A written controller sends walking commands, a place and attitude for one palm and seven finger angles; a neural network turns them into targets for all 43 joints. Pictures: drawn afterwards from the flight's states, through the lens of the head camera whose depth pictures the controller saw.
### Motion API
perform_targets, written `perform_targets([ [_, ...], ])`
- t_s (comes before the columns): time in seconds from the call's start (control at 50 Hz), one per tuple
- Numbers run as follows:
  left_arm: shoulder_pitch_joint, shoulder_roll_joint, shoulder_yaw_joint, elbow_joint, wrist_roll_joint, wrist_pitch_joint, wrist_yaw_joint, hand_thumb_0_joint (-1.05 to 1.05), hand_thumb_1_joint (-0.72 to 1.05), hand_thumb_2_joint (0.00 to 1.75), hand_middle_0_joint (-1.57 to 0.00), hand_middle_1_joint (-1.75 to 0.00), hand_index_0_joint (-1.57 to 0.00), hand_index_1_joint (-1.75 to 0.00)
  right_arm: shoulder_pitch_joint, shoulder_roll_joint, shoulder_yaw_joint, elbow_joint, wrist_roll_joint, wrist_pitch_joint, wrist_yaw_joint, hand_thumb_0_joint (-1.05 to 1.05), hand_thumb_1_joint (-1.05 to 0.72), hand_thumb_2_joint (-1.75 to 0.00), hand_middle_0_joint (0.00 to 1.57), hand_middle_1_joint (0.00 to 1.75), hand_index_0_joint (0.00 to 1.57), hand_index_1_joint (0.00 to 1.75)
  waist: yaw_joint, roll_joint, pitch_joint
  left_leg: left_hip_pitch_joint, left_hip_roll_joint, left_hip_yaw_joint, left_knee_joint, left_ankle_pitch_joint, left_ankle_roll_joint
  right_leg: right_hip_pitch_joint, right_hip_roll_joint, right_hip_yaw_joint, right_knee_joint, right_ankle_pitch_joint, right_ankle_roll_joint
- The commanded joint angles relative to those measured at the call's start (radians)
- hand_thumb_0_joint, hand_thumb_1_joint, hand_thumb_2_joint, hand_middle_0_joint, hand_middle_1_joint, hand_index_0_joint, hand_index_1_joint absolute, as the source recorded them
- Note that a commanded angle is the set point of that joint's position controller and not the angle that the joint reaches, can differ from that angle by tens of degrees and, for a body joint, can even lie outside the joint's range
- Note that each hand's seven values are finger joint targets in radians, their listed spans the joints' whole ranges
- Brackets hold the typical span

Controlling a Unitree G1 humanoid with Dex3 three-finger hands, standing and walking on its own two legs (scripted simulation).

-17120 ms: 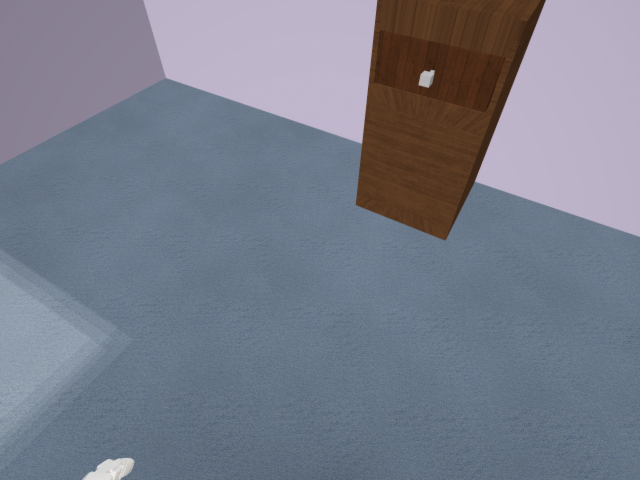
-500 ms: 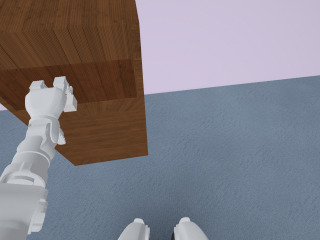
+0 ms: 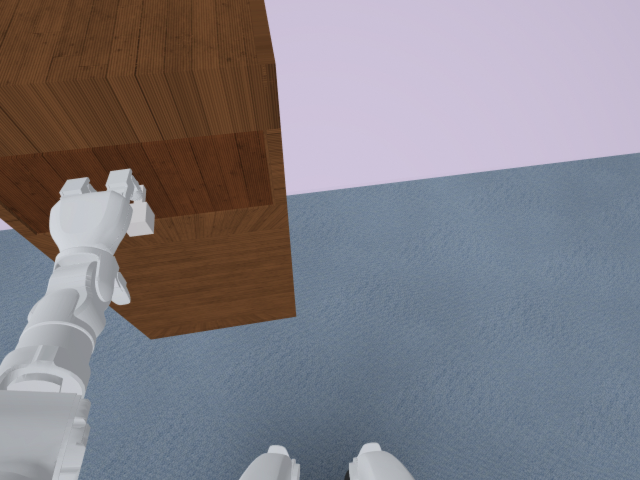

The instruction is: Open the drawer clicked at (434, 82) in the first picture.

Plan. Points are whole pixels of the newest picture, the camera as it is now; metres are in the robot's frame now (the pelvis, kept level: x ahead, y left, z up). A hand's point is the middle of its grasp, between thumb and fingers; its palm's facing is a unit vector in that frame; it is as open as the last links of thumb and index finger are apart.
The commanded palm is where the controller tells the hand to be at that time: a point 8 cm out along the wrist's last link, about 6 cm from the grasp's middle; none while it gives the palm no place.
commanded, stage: lift the fingers back up to retry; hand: left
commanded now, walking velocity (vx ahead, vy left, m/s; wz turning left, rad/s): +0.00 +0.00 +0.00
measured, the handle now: (139, 208) +0.48 +0.28 -0.02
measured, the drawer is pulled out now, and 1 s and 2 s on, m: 0.00 0.00 0.00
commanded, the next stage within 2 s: re-aim the fingers above the handle in 0.54 s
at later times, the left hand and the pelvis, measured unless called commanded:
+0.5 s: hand (95, 222) +0.42 +0.29 +0.04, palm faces -0.07 -0.03 -1.00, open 13.8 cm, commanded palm +0.40 +0.28 +0.10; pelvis +0.03 +0.01 +0.03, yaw +0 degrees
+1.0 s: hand (107, 217) +0.43 +0.28 +0.04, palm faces -0.05 -0.04 -1.00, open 13.8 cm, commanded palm +0.40 +0.28 +0.10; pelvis +0.03 +0.00 +0.03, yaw +0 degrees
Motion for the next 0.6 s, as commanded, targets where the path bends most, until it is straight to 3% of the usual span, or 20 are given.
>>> perform_targets([
  [0.0, -0.372, 0.263, 0.073, -0.25, -0.015, -0.016, 0.04, 0.0, -0.5, 0.3, -0.3, -1.2, -0.3, -1.2, 0.101, -0.166, -0.056, -0.071, -0.003, -0.02, -0.012, 0.0, -0.9, -0.9, 0.2, 0.3, 0.2, 0.3, -0.009, 0.093, -0.426, 0.411, 0.053, 0.007, -0.161, 0.457, -0.03, 0.241, -0.021, -0.046, -0.13, 0.271, -0.036],
  [0.08, -0.309, 0.282, 0.099, -0.224, -0.016, -0.005, 0.036, 0.0, -0.5, 0.3, -0.3, -1.2, -0.3, -1.2, 0.087, -0.167, -0.051, -0.074, -0.002, -0.008, -0.011, 0.0, -0.9, -0.9, 0.2, 0.3, 0.2, 0.3, 0.005, 0.054, -0.376, 0.397, 0.052, 0.01, -0.19, 0.491, -0.028, 0.292, -0.021, -0.046, -0.151, 0.307, -0.036],
  [0.1, -0.314, 0.259, 0.078, -0.212, -0.017, 0.005, 0.034, 0.0, -0.5, 0.3, -0.3, -1.2, -0.3, -1.2, 0.083, -0.167, -0.051, -0.075, 0.0, -0.007, -0.009, 0.0, -0.9, -0.9, 0.2, 0.3, 0.2, 0.3, -0.003, 0.055, -0.336, 0.393, 0.053, 0.013, -0.199, 0.494, -0.028, 0.289, -0.02, -0.048, -0.161, 0.311, -0.037],
  [0.14, -0.3, 0.265, 0.084, -0.225, -0.018, 0.015, 0.028, 0.0, -0.5, 0.3, -0.3, -1.2, -0.3, -1.2, 0.079, -0.168, -0.053, -0.082, 0.002, -0.004, -0.004, 0.0, -0.9, -0.9, 0.2, 0.3, 0.2, 0.3, 0.008, 0.058, -0.339, 0.408, 0.053, 0.017, -0.216, 0.513, -0.028, 0.324, -0.022, -0.046, -0.174, 0.33, -0.038],
  [0.16, -0.295, 0.285, 0.104, -0.256, -0.021, 0.016, 0.022, 0.0, -0.5, 0.3, -0.3, -1.2, -0.3, -1.2, 0.073, -0.169, -0.054, -0.089, 0.001, -0.001, -0.004, 0.0, -0.9, -0.9, 0.2, 0.3, 0.2, 0.3, 0.023, 0.069, -0.382, 0.439, 0.055, 0.014, -0.218, 0.566, -0.034, 0.352, -0.023, -0.045, -0.172, 0.356, -0.04],
  [0.2, -0.26, 0.242, 0.074, -0.285, -0.026, 0.025, 0.011, 0.0, -0.5, 0.3, -0.3, -1.2, -0.3, -1.2, 0.071, -0.16, -0.059, -0.096, 0.005, 0.001, -0.001, 0.0, -0.9, -0.9, 0.2, 0.3, 0.2, 0.3, 0.022, 0.094, -0.395, 0.498, 0.062, 0.015, -0.221, 0.669, -0.043, 0.368, -0.022, -0.045, -0.182, 0.404, -0.037],
  [0.26, -0.178, 0.234, 0.086, -0.319, -0.051, 0.037, -0.02, 0.0, -0.5, 0.3, -0.3, -1.2, -0.3, -1.2, 0.06, -0.161, -0.063, -0.108, 0.009, 0.004, 0.0, 0.0, -0.9, -0.9, 0.2, 0.3, 0.2, 0.3, 0.029, 0.032, -0.386, 0.502, 0.067, 0.016, -0.238, 0.733, -0.038, 0.438, -0.026, -0.035, -0.207, 0.465, -0.033],
  [0.28, -0.161, 0.244, 0.093, -0.323, -0.05, 0.04, -0.029, 0.0, -0.5, 0.3, -0.3, -1.2, -0.3, -1.2, 0.055, -0.16, -0.061, -0.113, 0.015, 0.007, -0.002, 0.0, -0.9, -0.9, 0.2, 0.3, 0.2, 0.3, 0.032, 0.001, -0.374, 0.491, 0.067, 0.015, -0.25, 0.711, -0.035, 0.456, -0.027, -0.032, -0.213, 0.463, -0.029],
  [0.3, -0.179, 0.202, 0.053, -0.344, -0.056, 0.042, -0.04, 0.0, -0.5, 0.3, -0.3, -1.2, -0.3, -1.2, 0.051, -0.158, -0.063, -0.119, 0.016, 0.004, -0.004, 0.0, -0.9, -0.9, 0.2, 0.3, 0.2, 0.3, 0.017, 0.007, -0.338, 0.489, 0.065, 0.021, -0.256, 0.693, -0.029, 0.456, -0.029, -0.032, -0.225, 0.469, -0.028],
  [0.38, -0.149, 0.211, 0.06, -0.344, -0.043, 0.042, -0.065, 0.0, -0.5, 0.3, -0.3, -1.2, -0.3, -1.2, 0.035, -0.157, -0.06, -0.121, 0.02, 0.007, -0.009, 0.0, -0.9, -0.9, 0.2, 0.3, 0.2, 0.3, 0.024, 0.003, -0.284, 0.493, 0.06, 0.019, -0.285, 0.661, -0.029, 0.458, -0.031, -0.033, -0.246, 0.436, -0.03],
  [0.4, -0.148, 0.194, 0.047, -0.306, -0.043, 0.044, -0.071, 0.0, -0.5, 0.3, -0.3, -1.2, -0.3, -1.2, 0.038, -0.161, -0.06, -0.117, 0.02, 0.007, -0.011, 0.0, -0.9, -0.9, 0.2, 0.3, 0.2, 0.3, 0.013, -0.028, -0.228, 0.467, 0.06, 0.019, -0.288, 0.614, -0.027, 0.441, -0.031, -0.04, -0.25, 0.41, -0.032],
  [0.44, -0.198, 0.186, 0.032, -0.31, -0.032, 0.03, -0.074, 0.0, -0.5, 0.3, -0.3, -1.2, -0.3, -1.2, 0.038, -0.159, -0.06, -0.121, 0.019, 0.004, -0.013, 0.0, -0.9, -0.9, 0.2, 0.3, 0.2, 0.3, 0.013, -0.008, -0.216, 0.469, 0.057, 0.017, -0.301, 0.559, -0.027, 0.42, -0.032, -0.045, -0.253, 0.363, -0.037],
  [0.46, -0.227, 0.177, 0.021, -0.329, -0.035, 0.019, -0.075, 0.0, -0.5, 0.3, -0.3, -1.2, -0.3, -1.2, 0.036, -0.158, -0.06, -0.126, 0.017, 0.003, -0.014, 0.0, -0.9, -0.9, 0.2, 0.3, 0.2, 0.3, 0.007, 0.006, -0.229, 0.48, 0.054, 0.016, -0.299, 0.558, -0.026, 0.419, -0.033, -0.041, -0.256, 0.359, -0.039],
  [0.48, -0.266, 0.213, 0.043, -0.343, -0.021, 0.005, -0.071, 0.0, -0.5, 0.3, -0.3, -1.2, -0.3, -1.2, 0.039, -0.157, -0.062, -0.121, 0.017, 0.002, -0.016, 0.0, -0.9, -0.9, 0.2, 0.3, 0.2, 0.3, 0.012, 0.024, -0.269, 0.5, 0.054, 0.013, -0.296, 0.556, -0.03, 0.415, -0.034, -0.035, -0.25, 0.354, -0.037],
  [0.56, -0.314, 0.257, 0.083, -0.368, -0.016, -0.041, -0.047, 0.0, -0.5, 0.3, -0.3, -1.2, -0.3, -1.2, 0.043, -0.153, -0.063, -0.118, 0.003, -0.003, -0.023, 0.0, -0.9, -0.9, 0.2, 0.3, 0.2, 0.3, 0.017, 0.046, -0.329, 0.5, 0.045, 0.014, -0.271, 0.559, -0.031, 0.415, -0.032, -0.031, -0.227, 0.363, -0.042],
  [0.58, -0.332, 0.247, 0.072, -0.363, -0.009, -0.049, -0.038, 0.0, -0.5, 0.3, -0.3, -1.2, -0.3, -1.2, 0.038, -0.148, -0.063, -0.117, 0.005, -0.005, -0.024, 0.0, -0.9, -0.9, 0.2, 0.3, 0.2, 0.3, 0.008, 0.061, -0.324, 0.497, 0.043, 0.016, -0.266, 0.542, -0.031, 0.395, -0.033, -0.03, -0.226, 0.355, -0.039],
])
